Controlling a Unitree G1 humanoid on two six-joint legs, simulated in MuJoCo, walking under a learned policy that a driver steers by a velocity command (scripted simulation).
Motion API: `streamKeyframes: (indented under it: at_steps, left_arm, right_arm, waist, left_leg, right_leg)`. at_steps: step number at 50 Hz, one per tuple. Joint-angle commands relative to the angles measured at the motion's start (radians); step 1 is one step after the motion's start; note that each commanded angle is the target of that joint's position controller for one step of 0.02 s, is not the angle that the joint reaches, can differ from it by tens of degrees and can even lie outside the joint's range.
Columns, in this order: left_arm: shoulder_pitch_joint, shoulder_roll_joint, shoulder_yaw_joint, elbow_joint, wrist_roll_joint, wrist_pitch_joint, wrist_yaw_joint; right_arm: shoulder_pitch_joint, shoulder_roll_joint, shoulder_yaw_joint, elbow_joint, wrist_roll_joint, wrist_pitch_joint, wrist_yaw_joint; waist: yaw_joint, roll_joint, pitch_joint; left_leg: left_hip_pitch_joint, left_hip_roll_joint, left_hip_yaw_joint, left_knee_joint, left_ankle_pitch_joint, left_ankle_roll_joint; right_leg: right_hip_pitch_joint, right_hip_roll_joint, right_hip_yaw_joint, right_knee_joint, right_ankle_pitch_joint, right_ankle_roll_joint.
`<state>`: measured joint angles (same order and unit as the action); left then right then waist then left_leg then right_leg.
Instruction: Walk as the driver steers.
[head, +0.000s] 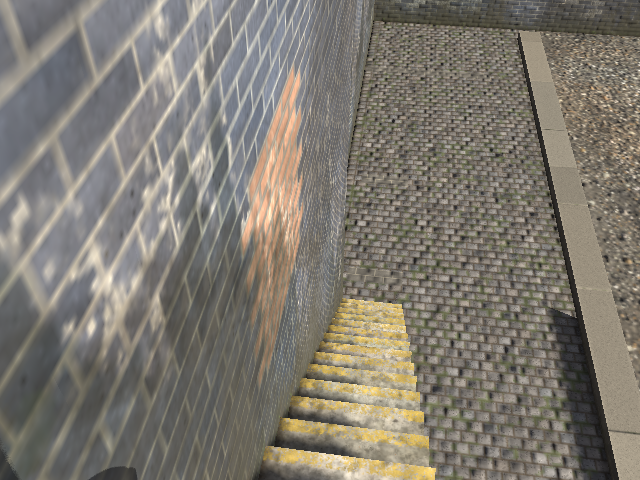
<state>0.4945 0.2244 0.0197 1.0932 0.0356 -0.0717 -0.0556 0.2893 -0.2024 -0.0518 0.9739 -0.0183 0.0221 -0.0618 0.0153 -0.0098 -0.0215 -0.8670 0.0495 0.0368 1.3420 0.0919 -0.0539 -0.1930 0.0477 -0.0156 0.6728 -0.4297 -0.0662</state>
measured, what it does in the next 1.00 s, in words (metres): goes down: left foot 0.20 m lower, then right foot 0.21 m lower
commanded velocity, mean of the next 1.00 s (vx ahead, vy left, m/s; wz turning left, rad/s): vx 0.37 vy -0.11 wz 0.00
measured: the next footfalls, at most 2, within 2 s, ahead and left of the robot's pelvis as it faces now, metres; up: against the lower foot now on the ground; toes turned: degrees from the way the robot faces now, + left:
left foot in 0.32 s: +0.25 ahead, +0.16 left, -0.20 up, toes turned +5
right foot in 0.88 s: +0.44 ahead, -0.15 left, -0.41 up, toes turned +2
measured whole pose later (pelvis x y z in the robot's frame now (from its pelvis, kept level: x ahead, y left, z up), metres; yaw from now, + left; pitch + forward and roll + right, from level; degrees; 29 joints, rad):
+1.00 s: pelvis +0.36 -0.06 -0.39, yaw -2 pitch -1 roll +2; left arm 0.27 0.23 0.05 0.94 0.03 -0.04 -0.06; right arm 0.41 -0.23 -0.06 1.00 0.03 0.00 -0.10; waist -0.02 -0.01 0.03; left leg -0.80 0.03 0.06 2.18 -0.71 0.02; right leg -0.28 0.03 0.07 0.49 -0.18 -0.04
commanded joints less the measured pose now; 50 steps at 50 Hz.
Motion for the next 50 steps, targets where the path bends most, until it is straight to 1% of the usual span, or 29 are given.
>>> streamKeyframes:
  at_steps: [1, 6, 9, 12, 13, 14, 15, 16, 17, 18, 19, 20, 21, 22, 23, 24, 26, 28, 29, 33, 35, 39, 41, 43, 45, 46, 47, 49, 50]
  left_arm:
    - [-0.098, 0.097, -0.003, -0.050, -0.029, -0.040, 0.014]
    - [0.005, 0.090, 0.001, -0.076, -0.003, -0.014, 0.042]
    - [0.021, 0.077, 0.009, -0.081, 0.051, -0.009, 0.053]
    - [0.063, 0.079, 0.007, -0.084, 0.066, -0.006, 0.067]
    - [0.151, 0.076, -0.005, -0.029, 0.004, -0.009, 0.050]
    - [0.122, 0.117, 0.007, -0.030, -0.015, -0.008, 0.035]
    - [0.090, 0.174, 0.017, -0.050, 0.004, -0.016, 0.003]
    - [0.169, 0.097, -0.005, 0.007, 0.031, -0.009, -0.053]
    - [0.174, 0.132, 0.017, -0.018, -0.015, -0.024, -0.053]
    - [0.175, 0.129, 0.011, -0.086, -0.036, -0.044, -0.036]
    - [-0.075, 0.072, -0.033, -0.221, -0.046, -0.063, -0.002]
    - [-0.165, 0.017, -0.071, -0.240, -0.023, -0.062, 0.046]
    - [-0.137, 0.064, -0.072, -0.252, -0.019, -0.057, 0.079]
    - [-0.079, 0.046, -0.081, -0.209, -0.013, -0.024, 0.082]
    - [-0.130, 0.021, -0.031, -0.168, 0.070, 0.083, 0.046]
    - [-0.158, 0.030, -0.025, -0.185, 0.072, 0.162, 0.051]
    - [-0.094, -0.025, -0.016, -0.151, 0.045, 0.209, 0.047]
    - [-0.126, 0.007, -0.003, -0.171, 0.022, 0.199, 0.037]
    - [-0.179, 0.031, -0.012, -0.225, 0.039, 0.199, 0.024]
    - [-0.277, 0.026, -0.006, -0.259, 0.065, 0.206, 0.011]
    - [-0.409, 0.017, -0.005, -0.314, 0.065, 0.210, 0.024]
    - [-0.496, -0.041, -0.017, -0.337, -0.025, 0.131, 0.000]
    - [-0.339, 0.006, 0.010, -0.274, -0.050, 0.082, -0.015]
    - [-0.064, 0.057, 0.036, -0.160, -0.062, 0.043, -0.019]
    - [0.173, 0.163, 0.043, -0.093, -0.036, 0.011, -0.030]
    - [0.221, 0.299, 0.120, -0.074, -0.031, 0.013, -0.040]
    - [0.148, 0.198, 0.099, -0.106, -0.043, 0.020, -0.035]
    - [-0.013, 0.090, 0.044, -0.144, 0.010, 0.041, -0.001]
    - [-0.043, 0.120, 0.036, -0.165, 0.038, 0.044, 0.016]
  right_arm:
    - [-0.008, -0.079, -0.013, -0.035, 0.008, 0.003, 0.022]
    - [-0.237, -0.072, 0.002, -0.059, 0.010, -0.036, 0.053]
    - [-0.171, -0.060, 0.002, -0.055, 0.035, -0.067, 0.057]
    - [-0.093, -0.100, -0.011, -0.028, 0.021, -0.080, 0.038]
    - [-0.142, -0.011, 0.072, -0.144, -0.234, -0.031, 0.180]
    - [0.064, -0.024, 0.046, -0.092, -0.210, -0.026, 0.208]
    - [0.229, -0.118, 0.016, -0.048, -0.152, -0.037, 0.219]
    - [0.283, -0.210, -0.013, -0.045, -0.127, -0.040, 0.236]
    - [0.388, -0.305, -0.037, -0.060, -0.121, -0.033, 0.263]
    - [0.471, -0.386, -0.057, -0.029, -0.121, -0.031, 0.278]
    - [0.263, -0.360, -0.048, -0.074, -0.083, -0.057, 0.269]
    - [0.101, -0.220, -0.012, -0.086, -0.079, -0.085, 0.254]
    - [0.003, -0.173, 0.009, -0.132, -0.078, -0.105, 0.259]
    - [-0.091, 0.022, 0.068, -0.131, -0.127, -0.135, 0.216]
    - [0.179, 0.047, 0.093, 0.011, 0.127, -0.126, 0.031]
    - [0.258, -0.056, 0.081, -0.022, 0.082, -0.128, -0.031]
    - [0.380, -0.207, 0.020, 0.020, 0.075, -0.124, -0.058]
    - [0.250, -0.191, 0.001, -0.006, 0.091, -0.118, -0.056]
    - [0.119, -0.144, 0.011, -0.045, 0.114, -0.101, -0.050]
    - [0.155, -0.091, 0.009, -0.011, 0.120, -0.111, -0.074]
    - [0.142, -0.063, 0.014, -0.036, 0.086, -0.127, -0.092]
    - [0.234, -0.088, 0.004, -0.013, 0.025, -0.108, -0.077]
    - [0.290, -0.156, -0.021, -0.007, -0.018, -0.040, -0.062]
    - [0.293, -0.170, -0.036, 0.009, -0.050, -0.018, -0.063]
    - [0.397, -0.096, -0.037, 0.025, 0.017, -0.041, -0.006]
    - [0.338, -0.113, -0.022, -0.046, 0.090, -0.063, -0.034]
    - [0.215, -0.162, -0.035, -0.012, 0.067, -0.061, -0.040]
    - [0.083, -0.065, -0.006, -0.019, 0.042, -0.024, -0.048]
    - [0.107, -0.048, 0.002, -0.070, 0.056, -0.004, -0.054]
  waist:
    - [-0.042, -0.141, 0.188]
    - [0.087, 0.023, 0.202]
    - [0.103, -0.017, 0.194]
    - [0.125, 0.017, 0.196]
    - [0.093, 0.023, 0.225]
    - [-0.001, 0.108, 0.104]
    - [-0.052, 0.178, 0.030]
    - [-0.039, 0.193, -0.045]
    - [-0.082, 0.251, -0.255]
    - [-0.079, 0.284, -0.348]
    - [-0.060, 0.201, -0.151]
    - [-0.057, 0.007, -0.003]
    - [0.018, 0.027, 0.038]
    - [0.092, -0.063, 0.145]
    - [0.078, -0.011, 0.120]
    - [0.073, -0.115, 0.262]
    - [0.071, 0.050, 0.137]
    - [0.121, 0.121, 0.080]
    - [0.158, 0.150, 0.092]
    - [0.093, 0.114, 0.139]
    - [0.011, 0.164, 0.144]
    - [-0.151, 0.167, 0.169]
    - [-0.164, 0.155, 0.146]
    - [-0.069, 0.078, 0.031]
    - [-0.011, -0.257, -0.162]
    - [0.111, -0.318, -0.294]
    - [0.127, -0.201, -0.190]
    - [0.088, -0.138, -0.074]
    - [0.041, -0.140, -0.081]
  left_leg:
    - [0.105, 0.049, -0.061, -0.363, 0.303, 0.011]
    - [0.251, 0.020, -0.026, -0.779, 0.308, 0.029]
    - [0.406, 0.059, -0.083, -1.014, 0.298, 0.059]
    - [0.484, 0.117, -0.090, -1.252, 0.410, 0.073]
    - [0.530, 0.114, -0.075, -1.156, 0.270, 0.069]
    - [0.698, 0.064, -0.024, -1.226, 0.296, 0.113]
    - [0.882, 0.050, 0.016, -1.175, 0.289, 0.124]
    - [1.121, 0.103, -0.029, -0.885, 0.349, 0.196]
    - [1.348, 0.191, -0.149, -0.599, 0.645, 0.302]
    - [1.447, 0.326, -0.390, -0.679, 0.622, 0.434]
    - [1.355, 0.444, -0.623, -0.889, 0.106, 0.516]
    - [1.144, 0.380, -0.499, -0.993, -0.398, 0.394]
    - [0.840, 0.405, -0.543, -1.014, -0.425, 0.429]
    - [0.516, 0.334, -0.377, -0.993, -0.349, 0.378]
    - [0.382, 0.351, -0.217, -0.843, -0.025, 0.277]
    - [0.397, 0.313, -0.204, -0.782, 0.657, 0.165]
    - [0.622, 0.356, -0.232, -0.717, 1.014, 0.109]
    - [0.556, 0.255, -0.135, -0.705, 0.590, 0.055]
    - [0.411, 0.137, 0.001, -0.689, 0.236, 0.053]
    - [0.369, 0.180, -0.083, -0.591, -0.210, 0.094]
    - [0.394, 0.188, -0.127, -0.520, -0.445, 0.142]
    - [0.421, 0.219, -0.159, -0.407, -0.307, 0.204]
    - [0.439, 0.211, -0.158, -0.301, -0.211, 0.246]
    - [0.410, 0.115, -0.112, 0.021, -0.445, 0.247]
    - [-0.207, -0.049, 0.110, 0.863, -1.274, 0.103]
    - [-0.356, -0.045, 0.060, 0.920, -1.070, 0.096]
    - [-0.388, -0.007, 0.063, 0.995, -0.897, 0.090]
    - [-0.283, -0.020, 0.007, 1.021, -0.738, 0.067]
    - [-0.193, 0.002, -0.031, 0.842, -0.639, 0.055]
  right_leg:
    - [-0.160, -0.199, 0.259, -0.274, 0.203, -0.154]
    - [-0.100, -0.202, 0.310, -0.156, 0.036, -0.180]
    - [-0.048, -0.164, 0.301, 0.009, 0.168, -0.179]
    - [0.046, -0.128, 0.293, 0.227, 0.243, -0.160]
    - [-0.100, -0.121, 0.319, 0.494, -0.064, -0.143]
    - [-0.092, -0.029, 0.230, 0.668, -0.128, -0.117]
    - [-0.197, 0.031, 0.204, 0.825, -0.156, -0.083]
    - [-0.520, 0.074, 0.171, 1.141, -0.211, -0.021]
    - [-0.745, 0.134, 0.178, 1.574, -0.372, 0.006]
    - [-0.877, 0.130, 0.183, 1.706, -0.355, 0.083]
    - [-1.209, 0.035, 0.098, 1.651, -0.291, 0.125]
    - [-1.297, -0.052, 0.162, 1.579, -0.090, 0.088]
    - [-1.142, -0.136, 0.197, 1.406, 0.041, 0.102]
    - [-1.024, -0.216, 0.290, 0.931, 0.409, 0.087]
    - [-0.581, -0.080, 0.303, 0.887, 0.180, 0.080]
    - [-0.643, 0.034, 0.270, 0.688, 0.320, 0.065]
    - [-0.665, 0.065, 0.268, 0.719, 0.308, 0.060]
    - [-0.571, 0.058, 0.295, 0.549, 0.613, 0.056]
    - [-0.455, 0.062, 0.211, 0.378, 0.836, 0.073]
    - [-0.356, 0.001, 0.269, 0.219, 1.071, 0.082]
    - [-0.394, -0.023, 0.246, 0.129, 1.036, 0.114]
    - [-0.269, -0.083, 0.105, -0.280, 0.850, 0.085]
    - [-0.102, -0.093, 0.053, -0.440, 0.627, 0.041]
    - [0.179, -0.135, 0.114, -0.598, 0.598, 0.014]
    - [0.725, -0.283, 0.106, 0.103, 1.722, -0.011]
    - [0.758, -0.416, 0.332, -0.032, 1.144, -0.171]
    - [0.619, -0.357, 0.286, -0.083, 1.071, -0.117]
    - [0.296, -0.334, 0.290, -0.142, 0.979, -0.065]
    - [0.162, -0.399, 0.372, -0.219, 0.698, -0.141]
